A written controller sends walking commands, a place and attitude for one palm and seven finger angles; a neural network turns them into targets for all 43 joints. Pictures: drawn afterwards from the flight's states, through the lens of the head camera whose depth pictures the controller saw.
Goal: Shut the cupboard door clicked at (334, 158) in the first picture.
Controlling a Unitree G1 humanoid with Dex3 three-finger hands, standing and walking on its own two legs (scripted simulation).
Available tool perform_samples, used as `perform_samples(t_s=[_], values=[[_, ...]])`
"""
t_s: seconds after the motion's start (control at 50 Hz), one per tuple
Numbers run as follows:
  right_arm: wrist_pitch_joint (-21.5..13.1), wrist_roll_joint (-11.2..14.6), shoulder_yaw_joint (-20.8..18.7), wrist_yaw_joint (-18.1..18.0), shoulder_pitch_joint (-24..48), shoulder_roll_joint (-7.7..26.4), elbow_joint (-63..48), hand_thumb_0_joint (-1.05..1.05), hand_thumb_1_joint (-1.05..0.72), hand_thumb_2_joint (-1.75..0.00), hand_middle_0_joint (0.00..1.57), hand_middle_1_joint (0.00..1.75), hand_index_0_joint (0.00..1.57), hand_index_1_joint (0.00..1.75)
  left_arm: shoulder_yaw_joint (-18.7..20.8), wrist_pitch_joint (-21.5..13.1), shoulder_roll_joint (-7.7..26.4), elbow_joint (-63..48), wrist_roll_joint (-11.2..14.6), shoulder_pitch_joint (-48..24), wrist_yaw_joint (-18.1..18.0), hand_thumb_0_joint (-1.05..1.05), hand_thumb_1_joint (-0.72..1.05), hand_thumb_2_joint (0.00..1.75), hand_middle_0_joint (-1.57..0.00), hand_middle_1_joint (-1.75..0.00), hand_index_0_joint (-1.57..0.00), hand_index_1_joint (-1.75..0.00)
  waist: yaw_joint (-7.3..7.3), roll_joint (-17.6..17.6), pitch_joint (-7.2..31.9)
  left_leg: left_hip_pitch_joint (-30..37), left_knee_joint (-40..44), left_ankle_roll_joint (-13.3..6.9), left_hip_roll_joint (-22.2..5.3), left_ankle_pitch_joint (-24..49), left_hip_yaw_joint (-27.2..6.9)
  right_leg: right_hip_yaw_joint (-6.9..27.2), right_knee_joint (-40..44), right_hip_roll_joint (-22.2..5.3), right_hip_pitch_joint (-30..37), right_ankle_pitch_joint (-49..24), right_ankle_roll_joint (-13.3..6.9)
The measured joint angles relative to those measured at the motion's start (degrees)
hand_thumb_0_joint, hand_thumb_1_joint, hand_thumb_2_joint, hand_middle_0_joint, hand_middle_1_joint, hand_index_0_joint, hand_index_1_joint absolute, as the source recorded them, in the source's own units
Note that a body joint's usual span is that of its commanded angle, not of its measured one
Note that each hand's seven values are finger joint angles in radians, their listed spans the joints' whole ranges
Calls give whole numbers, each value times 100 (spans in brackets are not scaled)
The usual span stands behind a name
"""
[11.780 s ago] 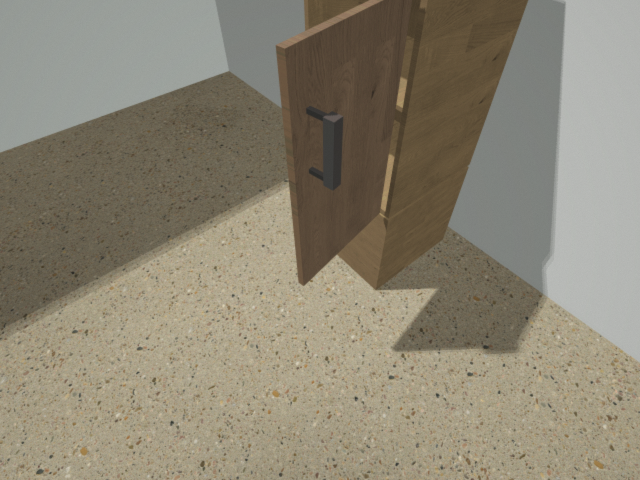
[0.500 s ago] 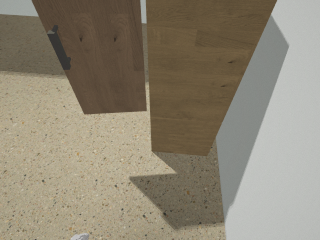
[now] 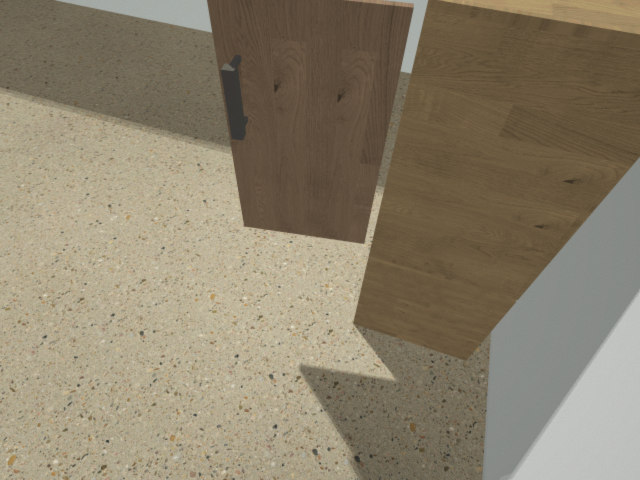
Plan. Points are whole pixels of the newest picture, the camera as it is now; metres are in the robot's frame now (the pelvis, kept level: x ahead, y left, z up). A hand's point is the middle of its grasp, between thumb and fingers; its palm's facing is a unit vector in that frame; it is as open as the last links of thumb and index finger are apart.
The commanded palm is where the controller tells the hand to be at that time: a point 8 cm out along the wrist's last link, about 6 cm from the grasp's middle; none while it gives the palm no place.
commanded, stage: take the last steps up to it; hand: left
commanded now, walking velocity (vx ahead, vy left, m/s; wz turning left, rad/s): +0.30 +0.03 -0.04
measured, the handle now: (237, 98) +0.73 +0.25 +0.07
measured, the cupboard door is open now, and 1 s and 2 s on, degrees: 100 100 100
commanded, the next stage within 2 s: come to a stop and stand still in 0.54 s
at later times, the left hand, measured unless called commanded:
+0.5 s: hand (230, 370) +0.29 +0.18 -0.16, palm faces -0.09 -0.97 -0.20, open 7.4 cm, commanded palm none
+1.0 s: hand (210, 395) +0.26 +0.21 -0.19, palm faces +0.02 -0.98 -0.20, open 7.3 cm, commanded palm none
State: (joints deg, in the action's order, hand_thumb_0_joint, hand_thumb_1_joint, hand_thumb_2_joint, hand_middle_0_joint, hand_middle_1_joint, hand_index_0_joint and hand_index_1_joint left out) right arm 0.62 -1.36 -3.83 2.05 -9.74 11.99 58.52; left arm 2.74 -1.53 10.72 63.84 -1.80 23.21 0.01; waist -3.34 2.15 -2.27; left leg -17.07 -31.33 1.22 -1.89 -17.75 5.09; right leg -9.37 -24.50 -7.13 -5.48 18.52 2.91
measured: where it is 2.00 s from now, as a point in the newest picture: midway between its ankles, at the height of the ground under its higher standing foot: outside the picture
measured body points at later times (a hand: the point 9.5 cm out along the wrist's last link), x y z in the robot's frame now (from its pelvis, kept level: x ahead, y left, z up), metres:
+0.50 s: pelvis +0.15 +0.01 -0.01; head +0.18 +0.00 +0.43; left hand +0.30 +0.23 -0.15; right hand +0.03 -0.19 -0.17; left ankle +0.03 +0.12 -0.74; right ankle +0.21 -0.08 -0.74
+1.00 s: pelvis +0.24 +0.03 -0.01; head +0.28 +0.04 +0.44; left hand +0.26 +0.26 -0.17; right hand +0.32 -0.21 -0.15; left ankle +0.29 +0.13 -0.74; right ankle +0.18 -0.09 -0.71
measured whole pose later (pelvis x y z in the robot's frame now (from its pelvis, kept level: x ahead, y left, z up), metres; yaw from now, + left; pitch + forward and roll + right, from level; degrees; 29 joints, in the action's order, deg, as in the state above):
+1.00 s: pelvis +0.24 +0.03 -0.01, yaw -3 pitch +0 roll +0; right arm 0.6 -1.1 -2.2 -2.4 -6.7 9.1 58.5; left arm 2.1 2.7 10.5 61.2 -0.4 13.6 -1.9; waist -1.5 1.8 -4.7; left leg -18.7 -30.7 -1.7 -1.7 -12.1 5.0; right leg -3.1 -45.2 -1.1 -16.3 30.3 0.4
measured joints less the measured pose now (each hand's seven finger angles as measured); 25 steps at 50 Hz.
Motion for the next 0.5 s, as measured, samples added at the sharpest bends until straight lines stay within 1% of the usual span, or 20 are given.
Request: perform_samples(t_s=[0.02,0.04,0.06,0.08,0.1,0.12,0.14,0.18,0.22,0.28,0.32,0.38,0.46,0.48,0.5], values=[[-91,-3,18,-15,28,16,-71,1,-91,-90,19,30,20,30,0,39,-5,55,15,108,16,0,91,90,-20,-30,-20,-30,7,-50,33,130,270,-90,-3,137,-9,10,-312,-5,-118,199,-22],[-174,-15,19,-57,83,-34,-113,1,-91,-90,20,30,20,30,3,100,22,127,31,130,27,0,91,90,-20,-30,-20,-30,31,12,-2,84,141,-186,55,312,25,121,-865,-61,-321,502,-75],[-235,-28,45,-97,112,-101,-152,1,-91,-90,20,30,20,30,2,165,51,184,33,113,28,0,91,90,-20,-30,-20,-30,36,81,-43,76,-13,-267,103,275,82,294,-1568,-60,-601,759,-151],[-281,-37,81,-133,100,-165,-184,1,-91,-90,20,30,20,30,0,216,70,221,29,75,25,0,91,90,-20,-30,-20,-30,43,120,-59,123,-53,-326,131,196,132,429,-2284,-16,-916,847,-215],[-313,-37,115,-167,61,-226,-200,1,-91,-90,20,30,20,30,4,242,81,240,26,12,30,1,91,90,-20,-30,-20,-30,52,140,-65,216,13,-365,157,147,171,510,-2887,29,-1221,768,-261],[-340,-34,148,-199,2,-284,-193,1,-91,-90,20,30,20,30,10,246,88,235,21,-72,42,1,91,90,-20,-30,-20,-30,64,150,-72,340,151,-387,187,143,199,549,-3320,63,-1489,606,-287],[-370,-28,179,-225,-73,-338,-165,1,-91,-90,20,30,20,30,13,234,89,210,18,-173,57,1,91,90,-20,-30,-20,-30,74,146,-80,481,332,-379,216,188,215,562,-3583,85,-1715,422,-297],[-438,14,136,-329,-239,-360,-97,0,-94,-90,20,30,20,30,13,194,60,97,24,-387,72,1,91,90,-20,-30,-20,-30,103,117,-85,755,704,-409,284,295,247,588,-3777,116,-2088,100,-281],[-464,14,147,-338,-420,-324,11,0,-95,-90,20,30,20,30,15,161,23,-56,26,-618,73,1,91,90,-19,-30,-20,-30,140,83,-81,994,1010,-455,342,362,263,591,-3713,131,-2366,-155,-252],[-452,4,179,-327,-718,-324,207,0,-95,-90,20,30,20,30,16,135,-13,-278,33,-1007,78,1,91,90,-19,-30,-20,-30,216,60,-92,1285,1313,-467,413,376,254,581,-3260,132,-2573,-435,-232],[-423,-8,196,-324,-906,-348,339,0,-94,-90,20,30,20,30,20,134,-25,-401,38,-1261,74,1,91,90,-19,-30,-20,-30,279,45,-114,1446,1409,-450,441,321,252,563,-2829,135,-2581,-552,-240],[-386,-37,209,-326,-1158,-390,510,0,-93,-90,20,30,20,30,5,137,-34,-546,45,-1604,86,0,91,90,-19,-30,-20,-30,422,-1,-167,1636,1409,-400,446,145,258,526,-2142,172,-2435,-594,-300],[-321,-60,217,-327,-1436,-426,693,1,-92,-90,20,30,20,30,-16,110,-41,-710,50,-1915,101,0,91,90,-19,-30,-20,-30,608,-110,-243,1780,1083,-271,351,-299,300,411,-1314,326,-1960,-544,-415],[-310,-47,222,-324,-1520,-439,735,1,-92,-90,20,30,20,30,-23,66,-37,-756,49,-1954,106,0,91,90,-19,-30,-20,-30,633,-139,-254,1746,831,-222,298,-498,292,370,-1030,389,-1736,-656,-460],[-289,-18,221,-315,-1565,-449,787,1,-92,-90,20,30,20,30,-18,-12,-47,-785,45,-1995,97,0,91,90,-19,-30,-20,-30,638,-188,-285,1601,363,-191,212,-719,273,339,-947,446,-1613,-740,-550]])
